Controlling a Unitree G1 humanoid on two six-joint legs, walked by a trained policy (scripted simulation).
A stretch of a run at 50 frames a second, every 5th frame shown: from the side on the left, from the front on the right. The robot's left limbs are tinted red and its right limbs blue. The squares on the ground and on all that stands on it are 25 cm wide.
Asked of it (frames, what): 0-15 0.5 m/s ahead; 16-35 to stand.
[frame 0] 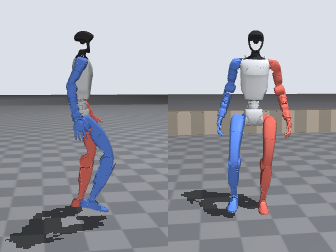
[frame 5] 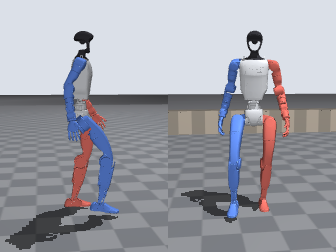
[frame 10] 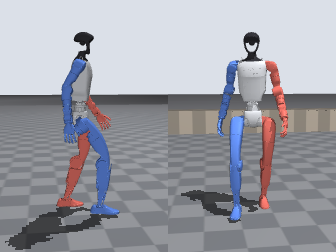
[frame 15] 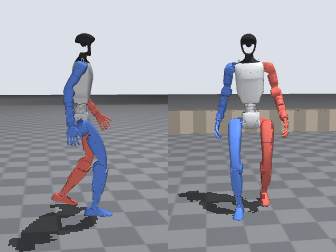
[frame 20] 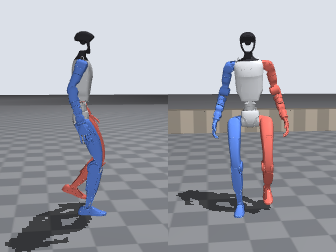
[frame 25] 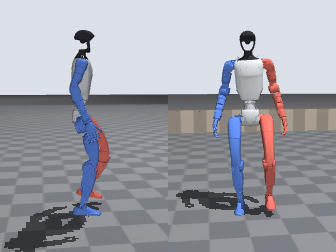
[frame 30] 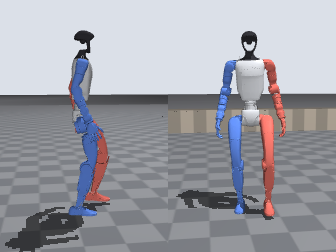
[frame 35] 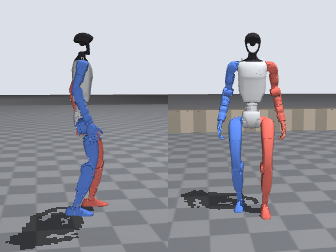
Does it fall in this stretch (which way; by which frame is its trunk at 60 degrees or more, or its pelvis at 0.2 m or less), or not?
no
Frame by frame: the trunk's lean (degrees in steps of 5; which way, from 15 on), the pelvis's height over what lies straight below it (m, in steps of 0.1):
0: 5, 0.8
5: 5, 0.8
10: 5, 0.8
15: 5, 0.8
20: 5, 0.8
25: 5, 0.8
30: 5, 0.8
35: 0, 0.8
